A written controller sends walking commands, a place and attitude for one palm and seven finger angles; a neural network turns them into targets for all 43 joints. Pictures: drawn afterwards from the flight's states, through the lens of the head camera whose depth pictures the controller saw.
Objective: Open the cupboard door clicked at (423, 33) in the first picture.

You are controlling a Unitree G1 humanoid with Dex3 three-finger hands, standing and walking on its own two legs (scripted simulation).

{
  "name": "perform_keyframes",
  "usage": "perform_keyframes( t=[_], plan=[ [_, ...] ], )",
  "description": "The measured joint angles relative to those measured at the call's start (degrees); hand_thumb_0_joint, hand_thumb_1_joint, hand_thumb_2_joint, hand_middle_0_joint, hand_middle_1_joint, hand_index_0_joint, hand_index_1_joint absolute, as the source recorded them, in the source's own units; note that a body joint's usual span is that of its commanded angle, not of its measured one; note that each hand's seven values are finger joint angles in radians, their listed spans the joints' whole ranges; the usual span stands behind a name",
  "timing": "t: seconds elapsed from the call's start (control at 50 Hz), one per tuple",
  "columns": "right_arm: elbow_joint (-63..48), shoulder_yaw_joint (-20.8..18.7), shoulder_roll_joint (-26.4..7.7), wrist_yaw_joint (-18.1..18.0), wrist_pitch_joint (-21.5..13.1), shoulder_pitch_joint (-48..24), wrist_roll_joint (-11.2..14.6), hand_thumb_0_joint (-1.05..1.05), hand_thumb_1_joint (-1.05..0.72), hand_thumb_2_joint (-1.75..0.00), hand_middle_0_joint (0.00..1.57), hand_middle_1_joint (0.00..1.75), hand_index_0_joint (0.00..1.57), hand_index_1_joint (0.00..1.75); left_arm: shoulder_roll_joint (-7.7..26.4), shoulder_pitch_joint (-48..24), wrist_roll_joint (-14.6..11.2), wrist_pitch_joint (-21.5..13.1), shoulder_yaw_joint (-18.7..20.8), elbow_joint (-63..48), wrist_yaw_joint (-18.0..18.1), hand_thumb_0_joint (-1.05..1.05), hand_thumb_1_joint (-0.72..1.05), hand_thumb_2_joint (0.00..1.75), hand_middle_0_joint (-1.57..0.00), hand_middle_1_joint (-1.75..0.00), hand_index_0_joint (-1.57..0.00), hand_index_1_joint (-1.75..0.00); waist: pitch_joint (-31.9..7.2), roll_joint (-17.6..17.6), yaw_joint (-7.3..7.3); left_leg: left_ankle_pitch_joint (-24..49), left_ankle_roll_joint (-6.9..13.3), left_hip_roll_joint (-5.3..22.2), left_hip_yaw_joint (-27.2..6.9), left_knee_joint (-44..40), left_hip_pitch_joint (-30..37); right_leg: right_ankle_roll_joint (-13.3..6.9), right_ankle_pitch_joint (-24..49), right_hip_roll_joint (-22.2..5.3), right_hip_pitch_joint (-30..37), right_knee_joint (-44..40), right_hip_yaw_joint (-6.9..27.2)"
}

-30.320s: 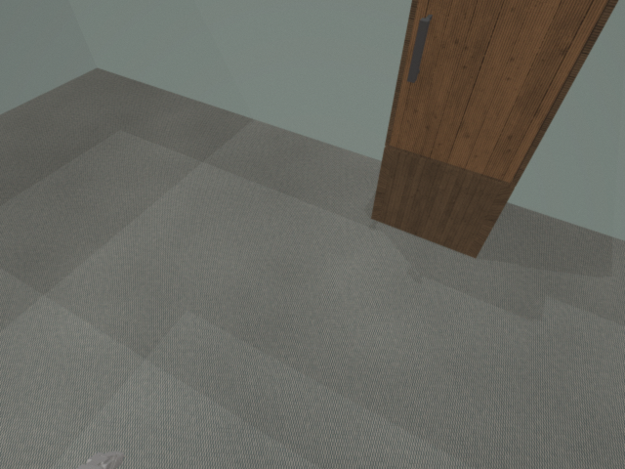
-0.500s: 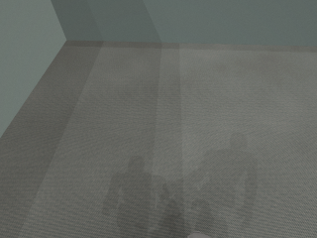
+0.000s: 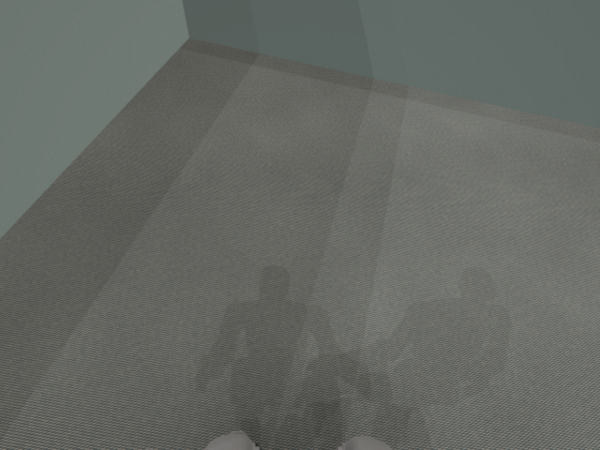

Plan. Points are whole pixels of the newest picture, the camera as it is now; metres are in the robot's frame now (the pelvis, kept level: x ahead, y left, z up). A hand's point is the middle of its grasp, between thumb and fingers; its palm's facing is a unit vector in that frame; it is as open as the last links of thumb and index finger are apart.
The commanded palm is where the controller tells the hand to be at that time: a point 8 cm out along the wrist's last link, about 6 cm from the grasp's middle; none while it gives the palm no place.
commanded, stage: turn to face it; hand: left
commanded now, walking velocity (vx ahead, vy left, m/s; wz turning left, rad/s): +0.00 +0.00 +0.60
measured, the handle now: out of the picture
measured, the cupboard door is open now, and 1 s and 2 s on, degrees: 40 40 40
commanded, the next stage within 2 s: none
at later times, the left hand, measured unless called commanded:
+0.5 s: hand out of the picture +0.04 +0.15 -0.16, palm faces +0.31 -0.92 -0.24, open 7.4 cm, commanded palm none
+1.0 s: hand out of the picture +0.06 +0.12 -0.14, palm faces +0.57 -0.77 -0.28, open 7.4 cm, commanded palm none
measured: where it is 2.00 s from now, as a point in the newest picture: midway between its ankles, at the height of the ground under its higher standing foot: outside the picture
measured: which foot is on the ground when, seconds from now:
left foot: down 0.00-0.20, up 0.22-0.50, down 0.52-0.84, up 0.86-1.00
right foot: up 0.00-0.18, down 0.20-0.52, up 0.54-0.84, down 0.86-1.00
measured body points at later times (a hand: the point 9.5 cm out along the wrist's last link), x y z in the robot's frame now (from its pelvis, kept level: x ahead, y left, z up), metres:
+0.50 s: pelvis +0.06 -0.06 +0.01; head +0.12 -0.03 +0.45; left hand +0.02 +0.19 -0.14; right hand +0.26 -0.27 -0.13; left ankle +0.03 +0.05 -0.71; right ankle +0.03 -0.18 -0.73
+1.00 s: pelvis +0.10 -0.10 +0.01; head +0.15 -0.09 +0.45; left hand +0.03 +0.16 -0.12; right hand +0.32 -0.27 -0.14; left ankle +0.00 -0.01 -0.65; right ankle +0.17 -0.20 -0.73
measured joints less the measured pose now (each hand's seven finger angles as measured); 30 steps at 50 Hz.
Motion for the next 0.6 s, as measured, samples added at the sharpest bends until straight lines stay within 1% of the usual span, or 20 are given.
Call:
perform_keyframes(
  t=[0.04, 0.1, 0.16, 0.18, 0.2, 0.22, 0.24, 0.26, 0.3, 0.32, 0.34, 0.36, 0.4, 0.44, 0.48, 0.5, 0.52, 0.54, 0.56, 0.6],
  plan=[
    [-0.4, 0.0, -0.5, -0.1, 0.2, -0.3, 0.0, 0.00, -0.91, -0.90, 0.20, 0.30, 0.20, 0.30, 0.2, -0.8, -0.1, 0.1, 0.1, -1.3, -0.2, 0.01, 0.92, 0.90, -0.20, -0.29, -0.19, -0.30, 0.1, 0.6, 0.41, 1.2, -0.2, -0.2, -1.2, -2.4, 0.9, 0.4, 1.7, 0.0, -1.3, -1.3, 1.3],
    [-1.0, -0.3, -1.2, 0.2, 0.8, -0.7, 0.0, 0.00, -0.91, -0.90, 0.20, 0.30, 0.20, 0.30, 0.3, -1.7, -0.1, 0.2, 0.0, -3.1, -0.3, 0.01, 0.91, 0.90, -0.20, -0.29, -0.19, -0.30, 0.1, 2.0, 0.44, 2.3, -1.1, -0.2, -3.5, -4.6, 1.8, 0.5, 2.3, 0.1, -0.7, -8.2, 2.2],
    [-1.6, -0.9, -2.0, 0.6, 1.7, -0.9, 0.0, 0.00, -0.90, -0.90, 0.20, 0.30, 0.20, 0.30, 0.5, -2.1, -0.1, -0.1, -0.1, -4.7, -0.4, 0.01, 0.91, 0.90, -0.20, -0.29, -0.19, -0.30, 0.0, 3.5, -0.03, 2.3, -2.4, -0.1, -6.4, -4.5, 1.6, 0.2, 4.1, 0.9, 2.6, -18.5, 2.1],
    [-1.8, -1.2, -2.2, 0.7, 2.0, -0.8, 0.1, 0.00, -0.90, -0.90, 0.20, 0.30, 0.20, 0.30, 0.7, -2.0, -0.1, -0.4, -0.2, -5.3, -0.4, 0.01, 0.91, 0.90, -0.20, -0.29, -0.19, -0.30, -0.2, 3.8, -0.10, 1.9, -3.0, -0.2, -7.4, -3.8, 1.2, 0.1, 6.6, 1.2, 4.6, -23.5, 1.8],
    [-2.2, -1.4, -2.3, 0.9, 2.4, -0.5, 0.4, 0.00, -0.90, -0.90, 0.21, 0.30, 0.20, 0.30, 1.1, -1.4, 0.0, -0.8, -0.3, -6.2, -0.5, 0.01, 0.91, 0.90, -0.20, -0.29, -0.19, -0.30, -0.8, 3.2, 0.01, 1.2, -3.5, -1.0, -7.9, -2.5, 0.4, -0.6, 8.0, 0.7, 6.9, -29.5, 2.0],
    [-2.2, -1.7, -2.4, 1.1, 2.8, -0.7, 0.6, 0.00, -0.90, -0.90, 0.21, 0.30, 0.20, 0.30, 1.4, -1.1, 0.3, -1.4, -0.3, -6.7, -0.3, 0.01, 0.91, 0.90, -0.20, -0.29, -0.19, -0.30, -0.9, 2.7, 0.47, -3.0, -3.9, -1.5, -7.9, 0.9, -0.9, -1.6, 11.0, 0.2, 7.1, -30.9, 2.0],
    [-2.2, -2.1, -3.0, 1.2, 3.2, -1.1, 0.6, 0.00, -0.90, -0.90, 0.20, 0.30, 0.20, 0.30, 1.2, -0.9, 0.5, -1.5, -0.5, -6.7, -0.1, 0.00, 0.91, 0.90, -0.20, -0.29, -0.20, -0.30, -0.5, 3.2, 0.50, -8.0, -4.0, -1.6, -7.9, 6.3, -2.4, -2.4, 10.7, 0.1, 7.1, -29.4, 1.2],
    [-2.1, -2.4, -3.5, 1.4, 3.7, -1.5, 0.6, 0.00, -0.90, -0.90, 0.20, 0.30, 0.20, 0.30, 0.9, -0.6, 0.6, -1.6, -0.7, -6.7, 0.0, 0.00, 0.91, 0.90, -0.20, -0.29, -0.20, -0.30, -0.2, 3.6, 0.38, -11.1, -4.2, -1.8, -7.6, 12.7, -4.2, -3.0, 9.7, -0.2, 7.5, -28.8, 0.2],
    [-1.9, -2.8, -4.2, 1.6, 4.2, -2.2, 0.6, 0.00, -0.90, -0.90, 0.20, 0.30, 0.20, 0.30, 0.3, 0.5, 0.6, -1.6, -1.1, -6.6, 0.2, 0.00, 0.91, 0.90, -0.20, -0.29, -0.20, -0.30, 0.2, 3.7, 0.21, -12.5, -4.9, -1.4, -5.8, 23.5, -6.7, -3.4, 8.4, -0.8, 9.3, -29.7, -1.4],
    [-1.9, -2.8, -4.3, 1.7, 4.3, -2.5, 0.6, 0.01, -0.91, -0.90, 0.20, 0.30, 0.20, 0.30, 0.2, 1.1, 0.6, -1.5, -1.2, -6.5, 0.4, 0.00, 0.91, 0.90, -0.20, -0.29, -0.20, -0.30, 0.3, 3.3, 0.12, -12.5, -5.2, -1.1, -4.8, 26.0, -7.0, -3.5, 8.4, -1.2, 10.3, -30.7, -2.1],
    [-2.0, -2.7, -4.2, 1.8, 4.3, -2.8, 0.7, 0.01, -0.91, -0.90, 0.20, 0.30, 0.20, 0.30, 0.1, 1.6, 0.6, -1.6, -1.2, -6.3, 0.4, 0.00, 0.91, 0.90, -0.20, -0.29, -0.20, -0.30, 0.5, 2.8, 0.06, -12.5, -5.6, -0.7, -3.7, 26.4, -6.8, -3.5, 8.5, -1.7, 11.2, -31.7, -2.7],
    [-2.1, -2.5, -4.1, 1.9, 4.3, -3.1, 0.7, 0.01, -0.91, -0.90, 0.20, 0.30, 0.20, 0.30, 0.1, 2.1, 0.6, -1.7, -1.3, -6.2, 0.4, 0.00, 0.91, 0.90, -0.20, -0.29, -0.20, -0.30, 0.8, 2.1, 0.06, -12.3, -5.9, -0.4, -2.7, 25.1, -6.1, -3.5, 8.7, -2.2, 12.0, -32.5, -3.4],
    [-2.4, -2.1, -3.8, 2.2, 4.2, -3.8, 0.9, 0.01, -0.91, -0.90, 0.20, 0.30, 0.20, 0.30, 0.1, 3.0, 0.6, -2.0, -1.6, -6.0, 0.4, 0.01, 0.91, 0.90, -0.20, -0.29, -0.20, -0.30, 1.4, 0.9, 0.35, -12.1, -6.1, -0.1, -1.0, 19.6, -3.9, -3.5, 8.6, -3.1, 13.2, -33.5, -4.7],
    [-2.8, -1.6, -3.6, 2.3, 4.0, -4.7, 1.0, 0.01, -0.91, -0.90, 0.20, 0.30, 0.20, 0.30, 0.2, 3.8, 0.7, -2.2, -1.7, -5.7, 0.2, 0.01, 0.91, 0.90, -0.20, -0.29, -0.20, -0.30, 2.0, 0.0, 0.81, -11.4, -5.8, -0.2, 0.3, 13.0, -1.4, -3.2, 7.9, -3.9, 13.9, -33.3, -6.1],
    [-3.3, -1.2, -3.5, 2.4, 3.7, -5.6, 1.0, 0.01, -0.91, -0.90, 0.20, 0.30, 0.20, 0.30, 0.4, 4.6, 0.5, -2.2, -1.7, -5.4, 0.0, 0.01, 0.91, 0.90, -0.20, -0.29, -0.20, -0.30, 2.5, -0.8, 1.12, -8.7, -5.2, -0.7, 1.4, 6.1, 1.3, -2.8, 6.4, -4.7, 13.9, -31.5, -7.6],
    [-3.7, -1.0, -3.5, 2.5, 3.4, -5.9, 1.0, 0.01, -0.91, -0.90, 0.20, 0.30, 0.20, 0.30, 0.7, 5.1, 0.4, -2.1, -1.7, -5.2, -0.1, 0.01, 0.91, 0.90, -0.20, -0.30, -0.20, -0.30, 2.6, -1.0, 1.18, -5.8, -4.8, -1.1, 2.0, 2.1, 3.0, -2.5, 5.3, -5.1, 13.5, -29.6, -8.3],
    [-4.3, -0.7, -3.7, 2.6, 2.9, -5.9, 0.8, 0.01, -0.91, -0.90, 0.20, 0.30, 0.20, 0.30, 0.8, 5.8, 0.2, -1.9, -1.6, -5.1, -0.2, 0.01, 0.90, 0.90, -0.21, -0.30, -0.20, -0.30, 2.4, -0.6, 1.20, -0.3, -3.3, -0.8, 2.2, -1.5, 4.8, -2.1, 4.1, -5.3, 12.2, -26.1, -9.0],
    [-4.8, -0.8, -3.7, 2.5, 2.3, -6.1, 0.6, 0.01, -0.91, -0.90, 0.20, 0.30, 0.20, 0.30, 1.2, 5.8, -0.1, -1.4, -1.5, -4.9, -0.4, 0.01, 0.90, 0.90, -0.21, -0.30, -0.20, -0.30, 2.4, -0.6, 0.88, -0.8, -1.4, -0.9, 1.7, -1.2, 4.5, -1.1, 2.4, -5.5, 9.9, -20.1, -8.4],
    [-5.0, -0.7, -3.4, 2.4, 1.8, -6.2, 0.7, 0.00, -0.91, -0.90, 0.20, 0.30, 0.20, 0.30, 1.8, 5.3, -0.1, -0.6, -1.3, -4.6, -0.3, 0.01, 0.90, 0.90, -0.21, -0.30, -0.20, -0.30, 2.8, -1.0, 0.99, -2.5, -0.4, -1.2, 1.2, 0.5, 3.8, -0.4, -0.6, -5.0, 7.2, -13.3, -6.1],
    [-5.2, -0.3, -2.9, 1.9, 1.3, -5.6, 0.7, 0.00, -0.91, -0.90, 0.20, 0.30, 0.20, 0.30, 2.5, 4.0, -0.1, 0.7, -0.9, -4.2, 0.1, 0.01, 0.91, 0.90, -0.20, -0.30, -0.20, -0.30, 3.0, -1.1, 1.38, -4.3, -0.1, -1.3, -0.3, 1.6, 3.6, 0.6, -3.2, -3.2, 2.6, -3.1, -2.3]
  ],
)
